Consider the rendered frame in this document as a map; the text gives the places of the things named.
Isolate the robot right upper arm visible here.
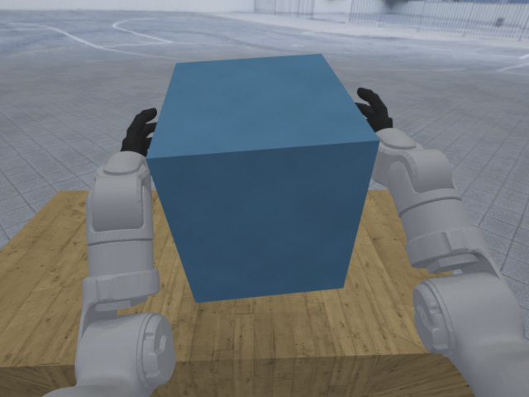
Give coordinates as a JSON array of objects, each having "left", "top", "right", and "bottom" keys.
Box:
[{"left": 412, "top": 270, "right": 529, "bottom": 397}]

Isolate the robot right hand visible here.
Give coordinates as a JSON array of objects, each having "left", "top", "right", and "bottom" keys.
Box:
[{"left": 355, "top": 88, "right": 393, "bottom": 132}]

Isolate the robot left hand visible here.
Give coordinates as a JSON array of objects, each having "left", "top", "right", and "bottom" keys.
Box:
[{"left": 120, "top": 108, "right": 157, "bottom": 175}]

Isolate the carton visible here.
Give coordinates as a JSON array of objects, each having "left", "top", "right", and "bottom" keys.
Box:
[{"left": 145, "top": 54, "right": 380, "bottom": 303}]

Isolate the left robot forearm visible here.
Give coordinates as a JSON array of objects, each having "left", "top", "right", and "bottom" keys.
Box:
[{"left": 74, "top": 151, "right": 160, "bottom": 381}]

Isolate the robot left upper arm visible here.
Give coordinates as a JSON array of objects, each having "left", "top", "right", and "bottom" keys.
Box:
[{"left": 42, "top": 312, "right": 176, "bottom": 397}]

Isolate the pedestal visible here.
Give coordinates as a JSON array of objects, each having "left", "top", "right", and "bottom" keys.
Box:
[{"left": 0, "top": 190, "right": 475, "bottom": 397}]

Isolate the right robot forearm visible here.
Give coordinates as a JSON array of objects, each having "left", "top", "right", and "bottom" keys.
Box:
[{"left": 371, "top": 128, "right": 525, "bottom": 338}]

